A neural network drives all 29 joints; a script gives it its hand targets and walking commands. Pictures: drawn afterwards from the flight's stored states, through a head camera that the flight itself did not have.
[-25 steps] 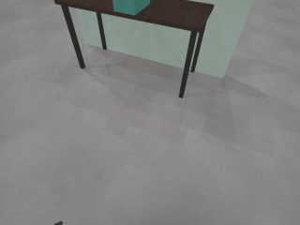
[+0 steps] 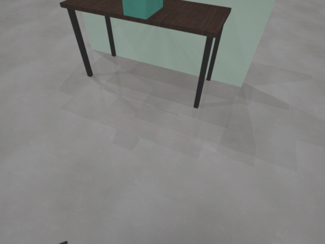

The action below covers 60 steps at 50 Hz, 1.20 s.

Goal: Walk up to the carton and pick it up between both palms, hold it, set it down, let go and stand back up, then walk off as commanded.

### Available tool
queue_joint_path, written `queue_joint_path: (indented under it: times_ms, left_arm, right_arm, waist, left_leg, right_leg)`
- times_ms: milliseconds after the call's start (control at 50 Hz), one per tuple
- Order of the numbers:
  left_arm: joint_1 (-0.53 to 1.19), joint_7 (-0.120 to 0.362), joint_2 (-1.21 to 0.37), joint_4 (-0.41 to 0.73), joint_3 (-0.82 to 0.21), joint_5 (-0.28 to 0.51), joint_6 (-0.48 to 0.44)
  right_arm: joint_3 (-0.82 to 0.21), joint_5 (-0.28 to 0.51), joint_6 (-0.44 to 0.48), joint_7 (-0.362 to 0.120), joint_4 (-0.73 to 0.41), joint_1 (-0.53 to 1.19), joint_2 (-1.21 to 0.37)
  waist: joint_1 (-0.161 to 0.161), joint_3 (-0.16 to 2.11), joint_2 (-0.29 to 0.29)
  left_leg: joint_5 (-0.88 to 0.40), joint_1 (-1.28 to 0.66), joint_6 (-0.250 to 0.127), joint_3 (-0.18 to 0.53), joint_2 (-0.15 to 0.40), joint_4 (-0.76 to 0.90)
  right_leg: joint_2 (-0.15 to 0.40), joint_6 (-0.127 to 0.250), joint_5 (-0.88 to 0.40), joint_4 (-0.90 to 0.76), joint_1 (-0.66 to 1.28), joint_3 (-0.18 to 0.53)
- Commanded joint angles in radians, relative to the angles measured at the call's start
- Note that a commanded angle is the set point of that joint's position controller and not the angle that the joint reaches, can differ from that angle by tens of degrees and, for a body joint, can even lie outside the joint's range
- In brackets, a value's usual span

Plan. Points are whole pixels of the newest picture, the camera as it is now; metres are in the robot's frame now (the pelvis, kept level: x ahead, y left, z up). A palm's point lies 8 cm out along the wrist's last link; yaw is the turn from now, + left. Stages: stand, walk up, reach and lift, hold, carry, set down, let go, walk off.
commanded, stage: stand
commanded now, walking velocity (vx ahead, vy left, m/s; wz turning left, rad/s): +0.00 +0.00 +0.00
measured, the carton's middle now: out of the picture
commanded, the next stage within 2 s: walk up in 0.04 s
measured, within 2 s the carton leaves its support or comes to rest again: neither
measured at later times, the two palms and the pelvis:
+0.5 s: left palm out of the picture +0.12 +0.29 -0.10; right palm out of the picture +0.11 -0.30 -0.14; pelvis +0.03 -0.02 -0.02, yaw -3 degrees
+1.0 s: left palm (37, 199) +0.29 +0.38 -0.13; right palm (240, 183) +0.31 -0.25 -0.11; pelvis +0.22 +0.06 -0.03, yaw -5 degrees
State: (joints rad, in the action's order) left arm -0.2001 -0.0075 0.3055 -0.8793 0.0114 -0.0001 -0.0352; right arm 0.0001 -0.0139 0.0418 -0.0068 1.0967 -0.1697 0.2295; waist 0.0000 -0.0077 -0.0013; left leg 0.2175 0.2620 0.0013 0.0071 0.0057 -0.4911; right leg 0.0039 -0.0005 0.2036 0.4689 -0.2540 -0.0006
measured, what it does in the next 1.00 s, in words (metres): walks ahead: left foot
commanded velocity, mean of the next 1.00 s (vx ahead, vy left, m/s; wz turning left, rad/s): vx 0.00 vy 0.00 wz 0.00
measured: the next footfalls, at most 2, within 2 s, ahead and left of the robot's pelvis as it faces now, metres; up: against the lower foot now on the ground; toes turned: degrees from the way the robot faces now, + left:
left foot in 0.86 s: +0.34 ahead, +0.14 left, +0.00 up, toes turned -1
right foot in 1.36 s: +0.50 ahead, -0.09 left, +0.00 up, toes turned -15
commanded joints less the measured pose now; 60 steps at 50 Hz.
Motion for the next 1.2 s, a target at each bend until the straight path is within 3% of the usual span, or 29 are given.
queue_joint_path:
  times_ms: [0,200,220,260,300,320,340,380,420,440,460,480,500,540,580,600,640,740,820,840,860,880,900,920,960,1000,1120,1160,1180]
  left_arm:
    - [0.028,-0.009,0.224,-0.056,0.058,-0.011,-0.026]
    - [0.009,-0.002,0.211,-0.050,0.035,-0.002,-0.034]
    - [-0.089,0.006,0.350,-0.007,0.100,-0.005,-0.040]
    - [-0.064,0.012,0.343,-0.003,0.093,-0.014,-0.038]
    - [0.031,0.016,0.284,0.032,0.089,-0.014,-0.038]
    - [-0.001,0.022,0.273,0.031,0.088,-0.021,-0.036]
    - [-0.030,0.024,0.313,0.037,0.083,-0.015,-0.042]
    - [-0.106,0.032,0.312,0.009,0.080,-0.011,-0.063]
    - [-0.252,0.031,0.304,-0.042,0.103,-0.010,-0.069]
    - [-0.374,0.016,0.352,-0.065,0.124,-0.024,-0.075]
    - [-0.340,0.001,0.471,-0.045,0.161,-0.046,-0.084]
    - [-0.265,-0.006,0.529,-0.009,0.168,-0.009,-0.084]
    - [-0.238,-0.010,0.524,0.033,0.170,-0.006,-0.091]
    - [-0.158,-0.009,0.443,0.026,0.146,-0.009,-0.095]
    - [-0.185,-0.009,0.426,0.043,0.138,0.004,-0.104]
    - [-0.195,-0.007,0.432,0.053,0.144,0.003,-0.101]
    - [-0.190,-0.005,0.430,0.066,0.141,0.004,-0.105]
    - [-0.175,-0.009,0.452,0.078,0.143,0.001,-0.106]
    - [-0.163,-0.004,0.445,0.080,0.127,0.003,-0.095]
    - [-0.098,-0.006,0.442,0.095,0.120,0.004,-0.090]
    - [-0.100,-0.005,0.374,0.111,0.098,0.010,-0.089]
    - [-0.194,-0.002,0.268,0.127,0.076,0.017,-0.092]
    - [-0.197,-0.009,0.326,0.101,0.076,0.024,-0.089]
    - [-0.205,-0.016,0.375,0.070,0.084,0.006,-0.083]
    - [-0.144,-0.002,0.379,0.063,0.078,0.017,-0.077]
    - [-0.155,0.010,0.367,0.045,0.094,0.021,-0.058]
    - [-0.124,0.012,0.337,0.036,0.105,0.012,-0.040]
    - [-0.130,0.014,0.333,0.033,0.094,0.015,-0.040]
    - [-0.101,0.019,0.338,0.032,0.095,0.012,-0.040]
  right_arm:
    - [0.063,0.000,0.023,0.010,-0.046,0.059,0.295]
    - [0.058,0.003,0.018,0.002,-0.042,0.071,0.292]
    - [0.120,-0.056,0.023,-0.034,-0.128,0.013,0.426]
    - [0.138,-0.057,0.014,-0.050,-0.158,0.052,0.420]
    - [0.152,-0.046,0.013,-0.056,-0.151,-0.029,0.430]
    - [0.156,-0.052,0.022,-0.056,-0.159,0.004,0.460]
    - [0.167,-0.043,0.013,-0.060,-0.183,0.023,0.492]
    - [0.154,-0.047,0.007,-0.068,-0.220,0.064,0.461]
    - [0.147,-0.046,-0.002,-0.070,-0.257,0.106,0.417]
    - [0.132,-0.042,-0.013,-0.066,-0.280,0.137,0.360]
    - [0.093,-0.043,-0.018,-0.070,-0.330,0.148,0.259]
    - [0.109,-0.053,-0.018,-0.066,-0.355,0.189,0.336]
    - [0.117,-0.045,-0.013,-0.073,-0.352,0.211,0.386]
    - [0.136,-0.038,0.001,-0.081,-0.303,0.125,0.420]
    - [0.135,-0.028,0.006,-0.087,-0.314,0.129,0.405]
    - [0.143,-0.024,0.002,-0.091,-0.323,0.117,0.401]
    - [0.140,-0.030,0.007,-0.099,-0.347,0.147,0.403]
    - [0.150,-0.028,0.007,-0.109,-0.399,0.243,0.416]
    - [0.141,-0.019,0.023,-0.104,-0.380,0.166,0.389]
    - [0.157,-0.017,0.031,-0.099,-0.356,-0.004,0.404]
    - [0.174,-0.029,0.042,-0.084,-0.303,-0.170,0.458]
    - [0.196,-0.028,0.058,-0.065,-0.283,-0.297,0.521]
    - [0.190,0.002,0.057,-0.054,-0.301,-0.228,0.537]
    - [0.184,0.017,0.048,-0.055,-0.313,-0.142,0.521]
    - [0.163,0.005,0.044,-0.041,-0.324,-0.095,0.477]
    - [0.145,-0.009,0.045,-0.037,-0.296,-0.071,0.430]
    - [0.131,-0.013,0.047,-0.045,-0.331,-0.092,0.407]
    - [0.133,-0.021,0.036,-0.051,-0.335,-0.064,0.418]
    - [0.135,-0.013,0.034,-0.052,-0.337,-0.073,0.409]
  waist:
    - [-0.005,0.088,0.005]
    - [0.013,0.104,-0.008]
    - [0.009,0.185,0.080]
    - [-0.018,0.013,0.038]
    - [-0.080,-0.041,0.241]
    - [-0.039,-0.033,0.308]
    - [-0.033,-0.048,0.248]
    - [0.012,0.014,0.248]
    - [0.085,0.061,0.080]
    - [0.132,0.017,-0.085]
    - [0.120,-0.040,-0.260]
    - [0.094,-0.081,-0.160]
    - [0.091,-0.161,-0.075]
    - [0.009,-0.227,-0.064]
    - [0.021,-0.133,-0.078]
    - [0.016,-0.074,-0.085]
    - [0.034,-0.069,-0.122]
    - [0.036,-0.122,-0.130]
    - [0.013,-0.077,-0.143]
    - [-0.079,-0.003,-0.132]
    - [-0.151,0.119,0.085]
    - [-0.179,0.277,0.361]
    - [-0.130,0.186,0.321]
    - [-0.088,0.121,0.235]
    - [-0.063,-0.004,0.132]
    - [-0.045,-0.048,0.151]
    - [-0.046,-0.118,0.160]
    - [-0.042,-0.142,0.235]
    - [-0.060,-0.133,0.179]
  left_leg:
    - [-0.089,-0.057,-0.039,0.138,0.118,0.179]
    - [-0.033,-0.057,-0.040,0.132,0.115,0.159]
    - [0.461,-0.066,-0.064,0.097,0.090,0.072]
    - [0.647,-0.091,-0.084,0.144,0.111,0.127]
    - [0.715,-0.145,-0.161,0.350,0.261,0.278]
    - [0.687,-0.118,-0.231,0.427,0.366,0.333]
    - [0.652,-0.085,-0.269,0.446,0.401,0.315]
    - [0.545,-0.101,-0.247,0.309,0.331,0.203]
    - [0.519,0.046,-0.142,0.075,0.169,-0.034]
    - [0.516,0.286,-0.080,-0.019,0.071,-0.324]
    - [0.424,0.665,-0.007,-0.056,-0.058,-0.576]
    - [0.303,0.687,-0.019,0.087,0.010,-0.586]
    - [0.237,0.670,-0.019,0.096,0.040,-0.625]
    - [0.117,0.591,-0.011,0.125,0.065,-0.581]
    - [0.089,0.539,-0.002,0.080,0.077,-0.484]
    - [0.059,0.485,0.013,0.094,0.085,-0.459]
    - [0.047,0.491,0.025,0.065,0.091,-0.406]
    - [0.012,0.424,0.002,0.067,0.115,-0.287]
    - [0.052,0.249,-0.028,0.002,0.085,-0.147]
    - [-0.023,0.054,-0.041,0.050,0.087,-0.051]
    - [0.038,-0.253,-0.066,0.101,0.071,0.052]
    - [0.276,-0.490,-0.075,0.422,0.280,0.127]
    - [0.289,-0.467,-0.093,0.684,0.387,0.258]
    - [0.435,-0.302,-0.043,0.649,0.394,0.277]
    - [0.334,-0.182,-0.036,0.469,0.325,0.268]
    - [0.226,-0.100,-0.048,0.269,0.247,0.267]
    - [0.272,-0.103,-0.100,0.171,0.281,0.338]
    - [0.263,-0.101,-0.082,0.079,0.247,0.342]
    - [0.258,-0.134,-0.086,0.071,0.248,0.337]
  right_leg:
    - [0.128,0.027,-0.049,-0.120,0.113,0.081]
    - [0.146,0.037,0.002,-0.138,0.111,0.100]
    - [0.110,0.098,0.429,-0.042,0.054,0.185]
    - [0.045,0.045,0.476,-0.028,-0.233,0.122]
    - [0.000,0.048,0.293,0.269,-0.384,-0.018]
    - [0.024,0.043,0.245,0.425,-0.376,-0.068]
    - [0.054,0.041,0.304,0.401,-0.350,-0.017]
    - [0.079,0.069,0.360,0.260,-0.223,-0.025]
    - [-0.019,0.059,0.186,0.018,0.101,-0.137]
    - [0.054,0.099,0.377,-0.117,0.256,0.129]
    - [0.299,0.162,0.695,-0.267,0.393,0.603]
    - [0.379,0.221,0.822,-0.376,0.270,0.802]
    - [0.387,0.211,0.828,-0.418,0.186,0.801]
    - [0.290,0.188,0.600,-0.352,0.133,0.637]
    - [0.260,0.178,0.261,-0.261,0.232,0.487]
    - [0.245,0.191,0.267,-0.242,0.252,0.428]
    - [0.261,0.241,0.178,-0.239,0.257,0.392]
    - [0.279,0.243,0.210,-0.254,0.149,0.322]
    - [0.275,0.196,-0.210,-0.068,0.185,0.238]
    - [0.255,0.159,-0.183,0.074,0.099,0.195]
    - [0.160,0.106,-0.292,0.394,-0.016,0.119]
    - [0.022,0.050,0.026,0.691,-0.237,-0.007]
    - [-0.076,0.042,0.241,0.789,-0.448,0.022]
    - [-0.004,0.040,0.227,0.872,-0.435,0.074]
    - [0.043,0.035,0.127,0.815,-0.417,0.084]
    - [0.084,0.020,0.085,0.726,-0.381,0.089]
    - [0.110,0.000,0.042,0.572,-0.414,0.028]
    - [0.116,-0.002,0.029,0.479,-0.424,-0.010]
    - [0.120,-0.005,0.025,0.433,-0.432,-0.025]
